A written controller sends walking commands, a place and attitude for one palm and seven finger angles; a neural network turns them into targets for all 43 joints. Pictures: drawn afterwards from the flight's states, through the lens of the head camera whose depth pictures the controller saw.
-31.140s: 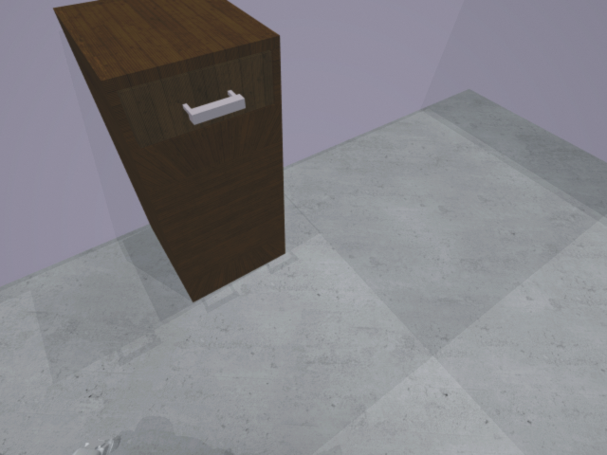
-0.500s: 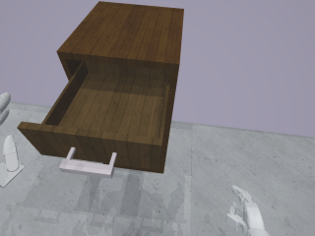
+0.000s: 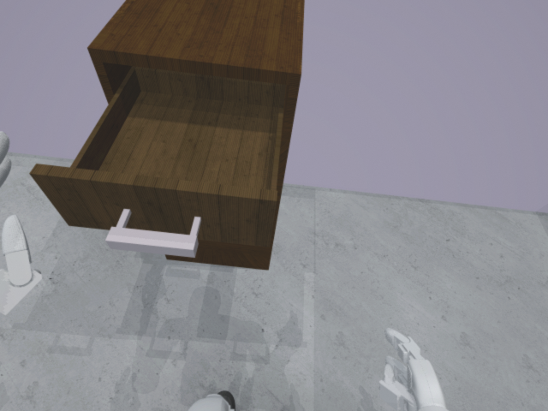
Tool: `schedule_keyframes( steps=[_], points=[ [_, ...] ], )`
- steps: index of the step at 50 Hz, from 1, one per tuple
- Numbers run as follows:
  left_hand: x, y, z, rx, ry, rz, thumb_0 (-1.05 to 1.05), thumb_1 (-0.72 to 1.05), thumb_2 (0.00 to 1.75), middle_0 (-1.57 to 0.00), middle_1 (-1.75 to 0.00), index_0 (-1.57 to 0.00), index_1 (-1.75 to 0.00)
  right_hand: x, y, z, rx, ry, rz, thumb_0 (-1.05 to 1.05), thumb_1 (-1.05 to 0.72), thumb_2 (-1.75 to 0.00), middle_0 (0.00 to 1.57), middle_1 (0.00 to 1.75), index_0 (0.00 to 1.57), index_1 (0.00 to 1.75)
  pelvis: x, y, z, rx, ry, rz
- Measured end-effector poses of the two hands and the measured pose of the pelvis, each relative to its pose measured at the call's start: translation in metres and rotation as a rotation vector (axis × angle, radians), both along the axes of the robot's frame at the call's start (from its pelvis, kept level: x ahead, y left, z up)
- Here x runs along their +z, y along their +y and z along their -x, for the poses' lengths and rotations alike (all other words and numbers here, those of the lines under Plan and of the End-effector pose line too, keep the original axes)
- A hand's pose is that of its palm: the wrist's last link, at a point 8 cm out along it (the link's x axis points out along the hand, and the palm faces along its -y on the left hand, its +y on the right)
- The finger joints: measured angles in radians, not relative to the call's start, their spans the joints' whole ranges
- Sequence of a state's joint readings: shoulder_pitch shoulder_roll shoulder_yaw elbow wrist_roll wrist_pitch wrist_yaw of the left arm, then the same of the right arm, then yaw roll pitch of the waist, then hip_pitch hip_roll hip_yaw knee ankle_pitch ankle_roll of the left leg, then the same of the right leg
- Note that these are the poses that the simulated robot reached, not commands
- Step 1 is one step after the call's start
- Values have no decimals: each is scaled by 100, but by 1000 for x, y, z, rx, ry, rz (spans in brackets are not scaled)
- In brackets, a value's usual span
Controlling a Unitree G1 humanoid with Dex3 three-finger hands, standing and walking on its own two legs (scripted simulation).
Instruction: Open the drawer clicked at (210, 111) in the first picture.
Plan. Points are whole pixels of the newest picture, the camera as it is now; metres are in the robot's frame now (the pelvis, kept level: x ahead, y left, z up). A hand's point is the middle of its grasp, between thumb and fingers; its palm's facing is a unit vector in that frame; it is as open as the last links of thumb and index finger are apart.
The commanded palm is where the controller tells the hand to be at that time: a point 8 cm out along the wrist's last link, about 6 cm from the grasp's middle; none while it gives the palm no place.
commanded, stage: step back with the hand held close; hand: left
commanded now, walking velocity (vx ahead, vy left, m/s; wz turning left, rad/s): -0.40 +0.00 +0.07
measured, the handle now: (157, 230) +0.37 +0.21 +0.01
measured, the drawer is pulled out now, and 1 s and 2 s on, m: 0.29 0.29 0.29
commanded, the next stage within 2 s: stop stepping back and stand still in 0.04 s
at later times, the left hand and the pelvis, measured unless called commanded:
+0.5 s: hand out of the picture +0.07 +0.21 +0.16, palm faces +0.42 -0.81 -0.41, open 7.4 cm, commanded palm +0.00 +0.26 +0.20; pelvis -0.11 -0.03 +0.00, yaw +5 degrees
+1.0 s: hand out of the picture +0.03 +0.22 +0.17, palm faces +0.41 -0.82 -0.40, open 7.5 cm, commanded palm -0.05 +0.27 +0.20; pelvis -0.15 -0.02 +0.00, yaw +5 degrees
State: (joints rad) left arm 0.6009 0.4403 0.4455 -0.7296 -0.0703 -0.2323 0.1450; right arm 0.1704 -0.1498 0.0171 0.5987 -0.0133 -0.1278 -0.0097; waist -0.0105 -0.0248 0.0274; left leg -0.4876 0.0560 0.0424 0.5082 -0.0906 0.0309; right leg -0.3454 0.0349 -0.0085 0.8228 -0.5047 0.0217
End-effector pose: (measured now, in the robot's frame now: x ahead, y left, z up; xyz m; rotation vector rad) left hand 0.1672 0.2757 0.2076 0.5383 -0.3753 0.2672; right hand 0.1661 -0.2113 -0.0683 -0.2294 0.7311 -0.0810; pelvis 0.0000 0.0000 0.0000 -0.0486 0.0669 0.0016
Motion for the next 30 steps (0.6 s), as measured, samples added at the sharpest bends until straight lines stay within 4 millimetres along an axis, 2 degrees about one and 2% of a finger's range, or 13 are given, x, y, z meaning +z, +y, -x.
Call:
schedule_keyframes(
  steps=[5, 8, 10, 14, 19, 24, 27, 30],
  points=[
    [0, -33, 21, -83, 28, -58, 2, 89, 90, -21, -30, -21, -30, -11, -15, 23, 21, -20, -28, 1, -90, -90, 21, 30, 20, 30, -8, -19, 35, -9, 18, -24],
    [5, -48, 43, -105, 64, -96, 2, 88, 90, -22, -30, -21, -30, -19, -29, 43, 14, 8, -43, 1, -90, -90, 21, 30, 20, 30, -6, -29, 57, 23, -12, 19],
    [13, -53, 61, -95, 77, -122, 1, 88, 90, -22, -30, -21, -30, -19, -40, 60, -14, 49, -54, 1, -90, -90, 21, 30, 20, 30, -1, -36, 64, 28, -18, -10],
    [10, -43, 92, 33, 141, -107, 1, 88, 90, -22, -30, -22, -30, -10, -62, 87, -92, 89, -40, 1, -90, -90, 21, 30, 20, 30, 8, -43, 69, 16, -13, -74],
    [-15, -24, 115, 189, 185, 2, 1, 88, 90, -22, -30, -22, -30, -1, -80, 101, -103, 56, 14, 1, -91, -90, 20, 30, 20, 30, 12, -42, 82, 36, -16, -93],
    [-28, -24, 134, 183, 150, 103, 2, 88, 90, -21, -30, -21, -30, 9, -77, 105, -49, 20, 77, 1, -91, -90, 20, 30, 20, 29, 8, -32, 104, 77, -28, -77],
    [-19, -25, 147, 123, 91, 76, 2, 88, 90, -21, -30, -21, -30, 13, -64, 106, -26, -24, 78, 1, -91, -90, 20, 30, 20, 29, 3, -26, 120, 81, -47, -82],
    [-2, -25, 161, 94, 51, -10, 2, 88, 90, -22, -30, -21, -30, 16, -45, 111, 2, -69, 28, 1, -91, -90, 20, 30, 20, 29, 2, -26, 131, 62, -65, -86]
  ],
)
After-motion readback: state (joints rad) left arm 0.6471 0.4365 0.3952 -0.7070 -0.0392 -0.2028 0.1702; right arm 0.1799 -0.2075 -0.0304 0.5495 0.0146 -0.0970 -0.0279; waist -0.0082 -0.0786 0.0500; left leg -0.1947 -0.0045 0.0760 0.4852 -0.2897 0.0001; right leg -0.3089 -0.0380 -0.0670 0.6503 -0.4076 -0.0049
